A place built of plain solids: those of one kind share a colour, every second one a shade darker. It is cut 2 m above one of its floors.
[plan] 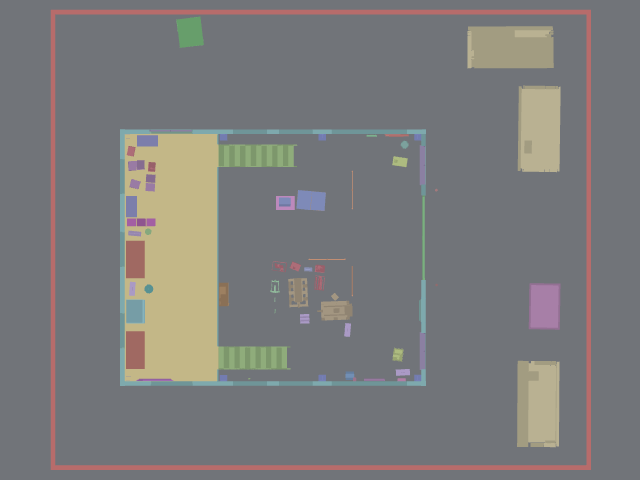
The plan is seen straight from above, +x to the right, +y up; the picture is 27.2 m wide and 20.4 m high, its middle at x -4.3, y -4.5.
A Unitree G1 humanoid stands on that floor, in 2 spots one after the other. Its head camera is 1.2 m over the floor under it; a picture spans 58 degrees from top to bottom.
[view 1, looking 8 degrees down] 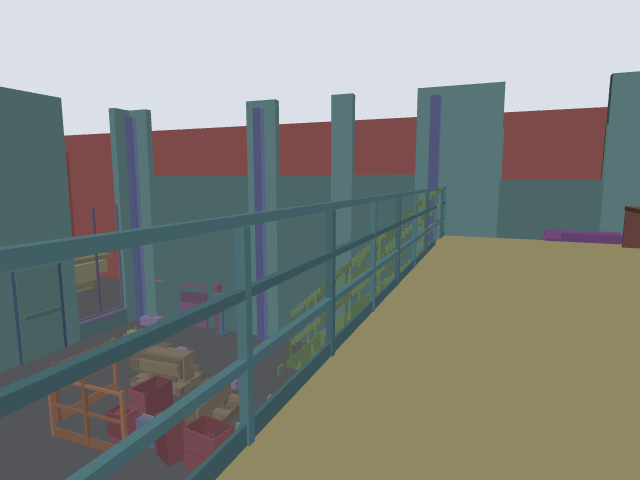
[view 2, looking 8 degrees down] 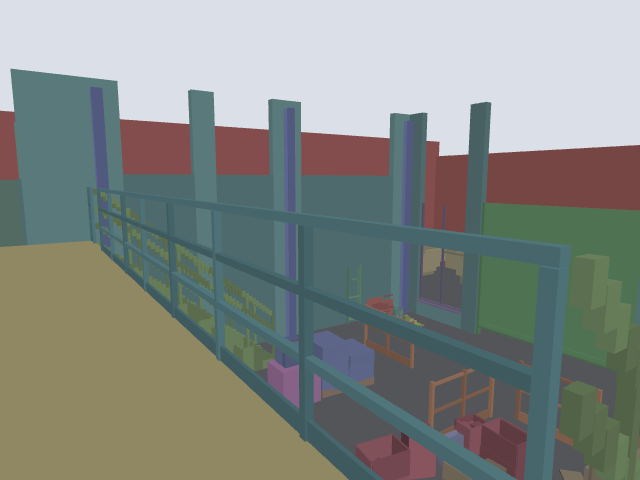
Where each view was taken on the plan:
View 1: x -9.64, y -0.92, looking -68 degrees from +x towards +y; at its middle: wall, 10.44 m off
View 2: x -9.64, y -9.51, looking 56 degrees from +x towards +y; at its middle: wall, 11.59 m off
